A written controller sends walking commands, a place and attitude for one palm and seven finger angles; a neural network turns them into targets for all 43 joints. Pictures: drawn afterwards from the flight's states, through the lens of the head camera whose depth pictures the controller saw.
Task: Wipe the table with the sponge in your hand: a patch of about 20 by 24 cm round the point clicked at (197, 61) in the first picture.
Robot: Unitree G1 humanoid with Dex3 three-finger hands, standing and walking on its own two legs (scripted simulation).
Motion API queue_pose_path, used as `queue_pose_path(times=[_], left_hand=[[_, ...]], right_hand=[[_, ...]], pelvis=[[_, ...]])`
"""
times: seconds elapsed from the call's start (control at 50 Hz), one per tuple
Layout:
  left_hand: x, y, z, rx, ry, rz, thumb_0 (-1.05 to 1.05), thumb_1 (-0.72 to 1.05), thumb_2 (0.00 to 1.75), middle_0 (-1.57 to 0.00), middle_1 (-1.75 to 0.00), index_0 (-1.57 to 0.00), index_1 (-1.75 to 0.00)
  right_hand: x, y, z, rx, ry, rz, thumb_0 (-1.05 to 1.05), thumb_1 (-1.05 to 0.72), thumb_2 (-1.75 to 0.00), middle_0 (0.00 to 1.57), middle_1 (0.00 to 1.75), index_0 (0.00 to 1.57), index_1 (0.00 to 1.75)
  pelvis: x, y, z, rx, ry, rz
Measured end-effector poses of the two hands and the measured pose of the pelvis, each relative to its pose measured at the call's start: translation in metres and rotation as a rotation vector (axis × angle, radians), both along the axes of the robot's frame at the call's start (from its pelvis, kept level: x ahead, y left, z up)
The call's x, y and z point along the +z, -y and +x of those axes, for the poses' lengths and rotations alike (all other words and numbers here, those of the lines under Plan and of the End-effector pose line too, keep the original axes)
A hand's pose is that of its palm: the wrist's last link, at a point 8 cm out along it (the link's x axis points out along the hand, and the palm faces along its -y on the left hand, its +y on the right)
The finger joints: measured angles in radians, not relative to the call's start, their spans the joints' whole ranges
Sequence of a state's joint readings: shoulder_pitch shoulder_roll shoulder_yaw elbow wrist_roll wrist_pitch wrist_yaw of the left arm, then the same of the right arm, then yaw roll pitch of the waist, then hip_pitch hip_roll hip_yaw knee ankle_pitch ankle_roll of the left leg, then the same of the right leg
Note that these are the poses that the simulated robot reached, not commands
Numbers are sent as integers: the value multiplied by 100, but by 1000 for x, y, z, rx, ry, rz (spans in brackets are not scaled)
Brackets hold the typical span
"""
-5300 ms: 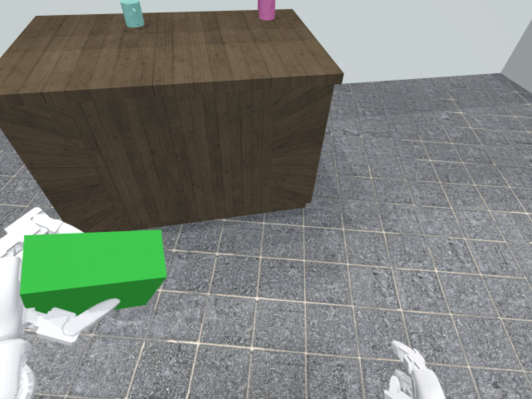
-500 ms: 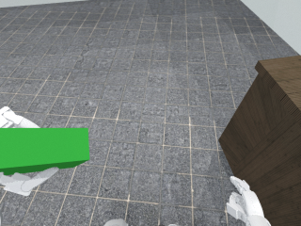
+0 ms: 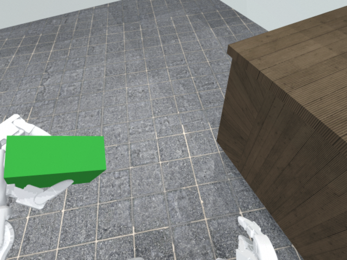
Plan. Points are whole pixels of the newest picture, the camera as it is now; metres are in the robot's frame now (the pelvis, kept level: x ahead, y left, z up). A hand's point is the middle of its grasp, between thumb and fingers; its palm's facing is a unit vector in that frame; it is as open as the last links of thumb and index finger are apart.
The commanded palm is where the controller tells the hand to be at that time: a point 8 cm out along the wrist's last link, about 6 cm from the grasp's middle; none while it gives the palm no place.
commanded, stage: turn to face it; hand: left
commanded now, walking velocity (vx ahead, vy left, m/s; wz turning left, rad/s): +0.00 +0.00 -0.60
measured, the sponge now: (70, 163) +0.24 +0.20 +0.16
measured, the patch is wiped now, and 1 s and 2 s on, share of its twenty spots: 0.00 0.00 0.00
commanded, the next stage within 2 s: none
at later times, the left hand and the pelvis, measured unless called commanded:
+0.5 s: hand (88, 179) +0.20 +0.15 +0.18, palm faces +0.18 -0.88 -0.45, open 10.0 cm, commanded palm +0.17 +0.19 +0.20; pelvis -0.06 -0.03 +0.01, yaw -17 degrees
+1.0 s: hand (192, 217) +0.16 -0.01 +0.19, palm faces -0.12 -0.85 -0.52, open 10.0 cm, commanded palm +0.14 +0.06 +0.20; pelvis -0.15 -0.09 +0.02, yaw -34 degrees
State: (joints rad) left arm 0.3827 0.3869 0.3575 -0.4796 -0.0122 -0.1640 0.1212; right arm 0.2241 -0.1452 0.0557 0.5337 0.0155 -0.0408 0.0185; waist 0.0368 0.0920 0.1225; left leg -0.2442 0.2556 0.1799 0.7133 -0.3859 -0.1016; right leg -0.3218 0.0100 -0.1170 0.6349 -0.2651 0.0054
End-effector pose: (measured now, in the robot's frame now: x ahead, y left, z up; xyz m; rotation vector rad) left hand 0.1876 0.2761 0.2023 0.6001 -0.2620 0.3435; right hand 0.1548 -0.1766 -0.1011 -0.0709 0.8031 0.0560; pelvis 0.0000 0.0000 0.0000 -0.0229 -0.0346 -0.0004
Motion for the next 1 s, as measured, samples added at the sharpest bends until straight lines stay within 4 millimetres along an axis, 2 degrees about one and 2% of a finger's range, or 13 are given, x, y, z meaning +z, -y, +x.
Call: queue_pose_path(times=[0.06,0.14,0.22,0.28,0.38,0.48,0.54,0.62,0.7,0.78,0.9,1.0], left_hand=[[-3,27,11,-71,-18,-8,0,-48,99,-76,-134,-75,-134],[1,54,9,-165,-71,11,0,-48,99,-76,-134,-75,-134],[12,66,3,-217,-72,40,0,-48,99,-76,-134,-75,-134],[16,66,-1,-220,-42,36,0,-48,99,-76,-134,-75,-134],[8,64,-8,-228,18,-34,0,-48,99,-76,-134,-75,-134],[0,78,-12,-256,27,-57,0,-48,99,-76,-134,-75,-134],[-1,98,-13,-278,6,-69,0,-48,99,-76,-134,-75,-134],[0,139,-10,-347,10,-18,0,-48,99,-76,-134,-75,-134],[-1,181,-8,-432,4,1,0,-48,99,-76,-134,-75,-134],[5,209,-16,-516,-48,33,0,-48,99,-76,-134,-75,-135],[16,226,-31,-582,-68,67,0,-48,99,-76,-134,-75,-135],[14,232,-40,-585,-49,8,0,-48,99,-76,-135,-75,-135]], right_hand=[[-7,29,-17,-55,-49,-21,1,-90,-90,20,30,20,30],[1,74,-40,-165,-85,-91,1,-90,-90,20,30,20,30],[17,111,-62,-248,-89,-167,1,-91,-90,20,30,20,30],[28,128,-76,-285,-78,-211,1,-91,-90,20,30,20,30],[40,138,-94,-317,-30,-255,1,-91,-90,19,30,19,30],[41,127,-111,-358,36,-202,1,-91,-90,19,30,19,30],[33,118,-123,-370,58,-128,1,-91,-90,19,30,20,30],[12,118,-145,-379,70,-42,1,-90,-90,20,30,20,30],[-9,135,-181,-424,-6,-17,1,-90,-90,20,30,20,30],[-7,160,-226,-524,-87,-41,1,-90,-90,20,30,20,30],[9,194,-289,-655,-143,-115,1,-91,-90,20,30,20,30],[24,211,-324,-711,-144,-171,1,-91,-90,19,30,20,30]], pelvis=[[0,12,-11,-26,-7,22],[8,19,-22,-92,-26,56],[13,25,-29,-140,-44,76],[15,26,-35,-171,-51,85],[10,24,-48,-212,-53,78],[8,29,-63,-277,-11,67],[9,37,-70,-327,-3,46],[-1,57,-83,-381,2,37],[-4,71,-106,-411,8,39],[5,78,-121,-471,-3,69],[16,85,-138,-539,-18,97],[19,87,-151,-595,-30,119]])
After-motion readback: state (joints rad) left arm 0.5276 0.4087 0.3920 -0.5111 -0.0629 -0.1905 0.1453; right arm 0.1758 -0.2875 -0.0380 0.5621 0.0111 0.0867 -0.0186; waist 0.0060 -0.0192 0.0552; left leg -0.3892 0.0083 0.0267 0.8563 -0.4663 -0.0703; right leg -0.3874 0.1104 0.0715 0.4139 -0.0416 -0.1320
